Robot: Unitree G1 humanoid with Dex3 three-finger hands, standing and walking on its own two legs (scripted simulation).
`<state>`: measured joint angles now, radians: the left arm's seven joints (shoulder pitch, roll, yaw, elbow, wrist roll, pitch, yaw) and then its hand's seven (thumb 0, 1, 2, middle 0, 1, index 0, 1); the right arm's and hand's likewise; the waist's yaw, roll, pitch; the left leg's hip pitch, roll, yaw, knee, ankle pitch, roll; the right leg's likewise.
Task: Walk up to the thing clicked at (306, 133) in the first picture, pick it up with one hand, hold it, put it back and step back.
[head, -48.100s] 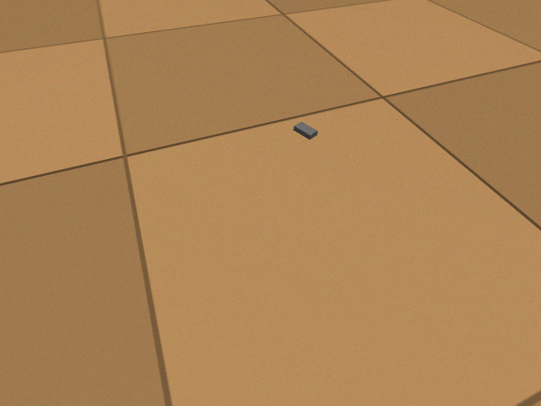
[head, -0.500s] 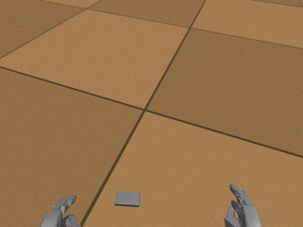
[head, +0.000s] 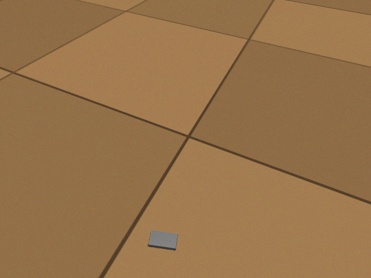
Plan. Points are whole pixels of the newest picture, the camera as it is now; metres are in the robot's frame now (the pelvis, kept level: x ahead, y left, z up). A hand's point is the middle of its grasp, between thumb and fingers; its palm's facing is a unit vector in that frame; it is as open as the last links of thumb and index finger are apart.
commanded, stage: stand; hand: left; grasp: from above
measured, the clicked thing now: (163, 240) +0.44 +0.11 -0.74
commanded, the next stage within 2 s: none
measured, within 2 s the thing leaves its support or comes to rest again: neither
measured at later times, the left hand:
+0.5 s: hand out of the picture +0.03 +0.23 -0.14, palm faces +0.06 -0.94 -0.33, open 7.4 cm
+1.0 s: hand out of the picture +0.05 +0.22 -0.13, palm faces +0.04 -0.94 -0.33, open 7.4 cm
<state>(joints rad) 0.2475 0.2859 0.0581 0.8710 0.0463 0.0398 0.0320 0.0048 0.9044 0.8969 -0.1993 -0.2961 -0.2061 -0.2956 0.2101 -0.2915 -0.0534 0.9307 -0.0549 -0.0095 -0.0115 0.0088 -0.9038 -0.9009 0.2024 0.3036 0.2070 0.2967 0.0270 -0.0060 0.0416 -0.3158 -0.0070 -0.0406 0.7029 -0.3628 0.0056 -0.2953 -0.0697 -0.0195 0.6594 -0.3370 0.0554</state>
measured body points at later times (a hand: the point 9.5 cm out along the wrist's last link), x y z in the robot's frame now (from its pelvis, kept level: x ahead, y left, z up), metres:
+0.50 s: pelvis +0.00 -0.01 +0.02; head +0.00 -0.02 +0.47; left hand +0.03 +0.28 -0.12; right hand +0.07 -0.29 -0.12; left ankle +0.01 +0.12 -0.72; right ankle +0.01 -0.16 -0.72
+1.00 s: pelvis +0.00 -0.02 +0.03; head -0.01 -0.03 +0.48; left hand +0.05 +0.27 -0.11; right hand +0.07 -0.31 -0.11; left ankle +0.01 +0.12 -0.72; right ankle +0.01 -0.16 -0.72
